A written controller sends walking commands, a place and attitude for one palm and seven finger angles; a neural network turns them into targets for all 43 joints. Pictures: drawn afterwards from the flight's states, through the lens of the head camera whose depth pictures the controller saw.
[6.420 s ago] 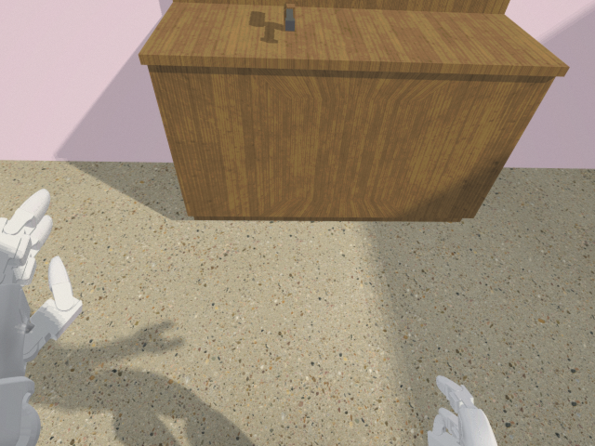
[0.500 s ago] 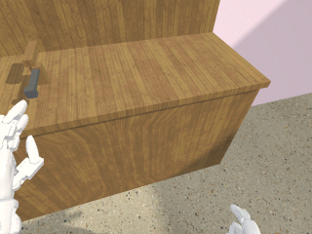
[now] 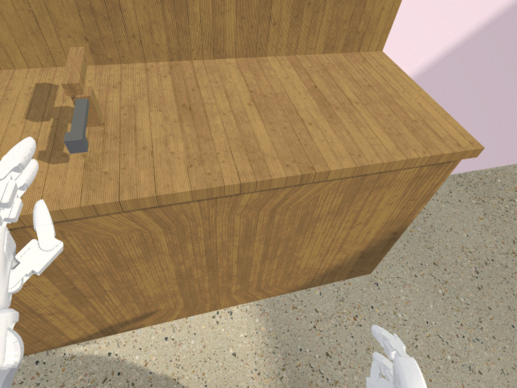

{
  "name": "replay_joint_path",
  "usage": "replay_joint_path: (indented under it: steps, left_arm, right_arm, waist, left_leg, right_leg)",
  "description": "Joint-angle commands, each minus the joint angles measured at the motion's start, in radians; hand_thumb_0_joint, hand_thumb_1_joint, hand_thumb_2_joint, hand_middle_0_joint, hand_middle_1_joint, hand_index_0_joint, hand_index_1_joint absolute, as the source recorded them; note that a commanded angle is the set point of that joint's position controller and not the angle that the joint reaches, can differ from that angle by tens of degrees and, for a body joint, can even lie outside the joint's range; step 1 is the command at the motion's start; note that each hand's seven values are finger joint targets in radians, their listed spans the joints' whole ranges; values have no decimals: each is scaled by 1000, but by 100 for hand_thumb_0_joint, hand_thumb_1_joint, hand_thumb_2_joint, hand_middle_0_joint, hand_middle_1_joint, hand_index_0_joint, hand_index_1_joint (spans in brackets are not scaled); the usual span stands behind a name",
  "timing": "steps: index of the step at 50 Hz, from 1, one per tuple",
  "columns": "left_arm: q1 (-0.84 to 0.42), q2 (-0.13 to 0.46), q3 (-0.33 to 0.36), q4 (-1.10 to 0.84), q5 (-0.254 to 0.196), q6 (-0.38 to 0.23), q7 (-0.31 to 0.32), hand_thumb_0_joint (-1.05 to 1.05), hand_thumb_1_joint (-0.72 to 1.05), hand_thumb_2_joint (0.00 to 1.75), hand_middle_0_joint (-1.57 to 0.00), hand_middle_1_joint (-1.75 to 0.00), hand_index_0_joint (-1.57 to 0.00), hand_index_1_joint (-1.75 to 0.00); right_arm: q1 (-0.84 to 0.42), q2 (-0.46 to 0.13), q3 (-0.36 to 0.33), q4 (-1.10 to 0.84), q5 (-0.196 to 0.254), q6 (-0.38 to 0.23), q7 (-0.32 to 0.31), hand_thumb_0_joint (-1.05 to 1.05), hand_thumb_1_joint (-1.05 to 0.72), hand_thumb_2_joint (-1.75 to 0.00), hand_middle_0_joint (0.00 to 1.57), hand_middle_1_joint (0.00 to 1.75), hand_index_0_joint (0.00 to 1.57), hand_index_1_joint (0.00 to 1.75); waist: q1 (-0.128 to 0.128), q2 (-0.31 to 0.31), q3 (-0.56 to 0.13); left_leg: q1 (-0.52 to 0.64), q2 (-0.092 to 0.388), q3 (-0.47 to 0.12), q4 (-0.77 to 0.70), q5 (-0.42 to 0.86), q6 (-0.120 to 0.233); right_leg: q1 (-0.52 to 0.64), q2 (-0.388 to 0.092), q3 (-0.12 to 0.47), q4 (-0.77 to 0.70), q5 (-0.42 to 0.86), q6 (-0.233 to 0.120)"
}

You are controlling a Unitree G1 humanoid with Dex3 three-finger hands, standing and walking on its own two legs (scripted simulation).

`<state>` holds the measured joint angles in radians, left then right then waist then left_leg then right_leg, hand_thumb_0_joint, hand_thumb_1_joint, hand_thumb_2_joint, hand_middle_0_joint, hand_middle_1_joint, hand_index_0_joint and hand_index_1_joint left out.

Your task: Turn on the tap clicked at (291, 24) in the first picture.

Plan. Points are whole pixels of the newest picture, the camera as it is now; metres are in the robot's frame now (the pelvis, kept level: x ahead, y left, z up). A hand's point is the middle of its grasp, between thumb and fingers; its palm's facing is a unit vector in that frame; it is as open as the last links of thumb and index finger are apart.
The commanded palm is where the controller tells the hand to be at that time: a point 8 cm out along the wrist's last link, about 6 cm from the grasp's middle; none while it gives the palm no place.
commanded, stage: shuffle to correct the standing spot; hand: left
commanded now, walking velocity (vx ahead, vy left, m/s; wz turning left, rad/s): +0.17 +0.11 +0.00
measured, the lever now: (76, 142) +0.45 +0.37 +0.09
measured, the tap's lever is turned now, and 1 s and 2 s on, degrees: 0 0 0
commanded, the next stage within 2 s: come to a stop and stand still in 0.92 s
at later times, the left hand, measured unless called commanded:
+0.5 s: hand (67, 206) +0.27 +0.27 +0.16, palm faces +0.41 -0.85 -0.34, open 7.4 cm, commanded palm +0.21 +0.30 +0.18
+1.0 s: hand (63, 182) +0.29 +0.28 +0.18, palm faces +0.36 -0.83 -0.42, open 7.4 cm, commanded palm +0.23 +0.32 +0.18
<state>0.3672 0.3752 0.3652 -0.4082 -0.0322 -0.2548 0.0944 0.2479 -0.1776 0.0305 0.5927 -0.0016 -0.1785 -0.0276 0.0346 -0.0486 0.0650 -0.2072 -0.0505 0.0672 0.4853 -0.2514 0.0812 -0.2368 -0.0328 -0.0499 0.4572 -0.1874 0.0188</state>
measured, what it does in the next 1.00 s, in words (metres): lifts its right foot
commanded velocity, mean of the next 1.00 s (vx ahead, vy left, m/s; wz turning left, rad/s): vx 0.17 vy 0.11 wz -0.02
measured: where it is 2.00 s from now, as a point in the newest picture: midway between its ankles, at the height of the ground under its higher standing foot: outside the picture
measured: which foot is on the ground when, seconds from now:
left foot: down 0.00-1.00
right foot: down 0.00-0.74, up 0.76-1.00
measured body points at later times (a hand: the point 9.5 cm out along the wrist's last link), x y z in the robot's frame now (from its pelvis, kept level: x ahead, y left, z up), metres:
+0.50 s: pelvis +0.05 +0.02 -0.02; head +0.07 +0.04 +0.43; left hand +0.24 +0.31 +0.18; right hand +0.23 -0.21 -0.09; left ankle +0.01 +0.06 -0.74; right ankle +0.04 -0.13 -0.74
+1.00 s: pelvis +0.07 +0.05 -0.01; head +0.09 +0.05 +0.44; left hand +0.27 +0.32 +0.20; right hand +0.22 -0.17 -0.10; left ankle +0.08 +0.12 -0.74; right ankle +0.10 -0.04 -0.72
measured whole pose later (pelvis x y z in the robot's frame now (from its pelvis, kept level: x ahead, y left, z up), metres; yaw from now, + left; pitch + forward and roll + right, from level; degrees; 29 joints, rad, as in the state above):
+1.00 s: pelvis +0.07 +0.05 -0.01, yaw -1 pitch -1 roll -1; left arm 0.44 0.38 0.38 -0.49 -0.03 -0.25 0.11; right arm 0.25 -0.16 0.04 0.59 0.00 -0.13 -0.01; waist -0.01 0.01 0.05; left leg -0.26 -0.04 0.04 0.57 -0.29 0.07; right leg -0.37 0.01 -0.12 0.71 -0.36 -0.01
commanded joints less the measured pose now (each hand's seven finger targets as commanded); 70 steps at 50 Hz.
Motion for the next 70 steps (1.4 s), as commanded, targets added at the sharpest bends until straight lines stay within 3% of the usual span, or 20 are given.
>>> replay_joint_path:
  steps: [1,8,28,31,33,34,36,37,38,40,44,49,50,52,54,56,60,62,66,70]
  left_arm:
    - [-117,111,57,-247,-1,-70,17,0,90,90,-20,-30,-20,-30]
    - [-80,119,69,-233,-3,-44,21,0,90,90,-20,-30,-20,-30]
    - [-17,164,133,-293,-25,-53,30,0,90,90,-20,-30,-20,-30]
    - [7,183,151,-287,-32,-60,39,0,90,90,-20,-30,-20,-30]
    - [-28,191,163,-293,-33,-78,51,0,90,90,-20,-30,-20,-30]
    - [-67,194,158,-322,-24,-74,52,0,90,90,-20,-30,-20,-30]
    - [-108,149,112,-345,-16,-62,43,0,90,90,-20,-30,-20,-30]
    - [-132,139,99,-390,-15,-72,40,0,90,90,-20,-30,-20,-30]
    - [-138,176,130,-378,-8,-81,46,0,90,90,-20,-30,-20,-30]
    - [-117,178,135,-301,-9,-71,35,0,90,90,-20,-30,-20,-30]
    - [-48,157,122,-319,-1,-65,26,0,90,90,-20,-30,-20,-30]
    - [70,178,156,-226,-8,-33,37,0,90,90,-20,-30,-20,-30]
    - [59,183,157,-218,-5,-32,39,0,90,90,-20,-30,-20,-30]
    - [-2,224,199,-189,-13,-32,43,0,90,90,-20,-30,-20,-30]
    - [-62,188,150,-240,-17,-25,36,0,90,90,-20,-30,-20,-30]
    - [-1,159,130,-232,-10,-29,41,0,90,90,-20,-30,-20,-30]
    - [-25,150,108,-310,-3,-32,67,0,90,90,-20,-30,-20,-30]
    - [-51,161,111,-347,-5,-32,69,0,90,90,-20,-30,-20,-30]
    - [-35,155,124,-318,-7,-26,59,0,90,90,-20,-30,-20,-30]
    - [-10,142,114,-332,-2,-38,51,0,90,90,-20,-30,-20,-30]
  right_arm:
    - [-93,-146,-61,-157,0,-59,6,0,-90,-90,20,30,20,30]
    - [-104,-152,-66,-172,-2,-6,5,0,-90,-90,20,30,20,30]
    - [-103,-159,-81,-190,15,35,13,0,-90,-90,20,30,20,30]
    - [-111,-162,-97,-191,23,40,16,0,-90,-90,20,30,20,30]
    - [-128,-155,-91,-171,19,48,27,0,-90,-90,20,30,20,30]
    - [-124,-155,-87,-155,18,63,29,0,-90,-90,20,30,20,30]
    - [-92,-126,-67,-139,18,68,18,0,-90,-90,20,30,20,30]
    - [-113,-174,-86,-159,18,46,8,0,-90,-90,20,30,20,30]
    - [-113,-158,-96,-172,13,25,5,0,-90,-90,20,30,20,30]
    - [-111,-137,-88,-153,-2,9,10,0,-90,-90,20,30,20,30]
    - [-116,-145,-80,-144,10,-4,9,0,-90,-90,20,30,20,30]
    - [-119,-146,-57,-163,9,10,-2,0,-90,-90,20,30,20,30]
    - [-120,-141,-59,-166,6,19,-7,0,-90,-90,20,30,20,30]
    - [-116,-156,-79,-168,-9,37,-7,0,-90,-90,20,30,20,30]
    - [-96,-160,-88,-142,4,37,12,0,-90,-90,20,30,20,30]
    - [-112,-137,-60,-128,2,40,8,0,-90,-90,20,30,20,30]
    - [-136,-103,-49,-129,-10,20,-20,0,-90,-90,20,30,20,30]
    - [-130,-117,-68,-134,-8,10,-28,0,-90,-90,20,30,20,30]
    - [-124,-142,-74,-154,10,11,-32,0,-90,-90,20,30,20,30]
    - [-118,-136,-70,-156,4,-7,-15,0,-90,-90,20,30,20,30]
  waist:
    - [-9,152,-180]
    - [-20,135,-146]
    - [-22,147,-186]
    - [3,-114,-233]
    - [12,-130,-114]
    - [-10,-49,-75]
    - [-83,184,-105]
    - [-74,459,-110]
    - [-61,436,-118]
    - [-61,219,-73]
    - [-28,194,-124]
    - [-11,131,-163]
    - [-7,36,-182]
    - [-11,-204,-119]
    - [-27,-99,-105]
    - [-22,3,-93]
    - [-12,-51,-163]
    - [-13,26,-169]
    - [-19,276,-167]
    - [-15,257,-187]
  left_leg:
    - [-12,133,-127,-130,214,-96]
    - [-62,132,-151,-111,100,-73]
    - [-27,132,-144,93,532,-95]
    - [-296,26,-47,452,350,-121]
    - [-450,113,-215,555,-360,-60]
    - [-370,164,-263,418,-390,-37]
    - [26,43,-80,44,-93,-58]
    - [124,196,-372,-153,-114,-13]
    - [95,286,-533,-217,-67,95]
    - [56,338,-642,-240,-34,124]
    - [64,258,-310,-141,234,135]
    - [-210,198,-180,-62,-43,42]
    - [-346,152,-149,65,-136,13]
    - [-551,48,-64,582,-269,-57]
    - [-517,78,-128,703,-204,-76]
    - [-431,119,-108,612,-116,-89]
    - [-71,60,39,155,23,-82]
    - [49,46,29,7,139,-89]
    - [12,218,-216,-95,354,-19]
    - [23,240,-203,-94,337,-11]
  right_leg:
    - [136,-2,35,-5,117,-41]
    - [105,3,17,48,46,-59]
    - [119,-3,-16,178,108,-80]
    - [343,-199,266,106,322,-226]
    - [232,-411,488,6,209,-286]
    - [113,-389,443,38,77,-236]
    - [-175,-93,67,249,-165,-106]
    - [-321,59,-51,505,-285,-30]
    - [-344,86,-3,673,-409,-27]
    - [-419,29,77,827,-345,-33]
    - [-304,-9,16,560,-242,-27]
    - [176,22,-65,38,-95,-32]
    - [322,-43,42,-45,-168,-64]
    - [253,-416,624,-254,-417,-253]
    - [143,-387,582,-244,-439,-261]
    - [94,-306,326,-167,-45,-221]
    - [25,-186,70,-58,183,-131]
    - [9,-129,55,9,86,-76]
    - [-2,25,-17,205,-48,-2]
    - [39,20,8,88,-123,-19]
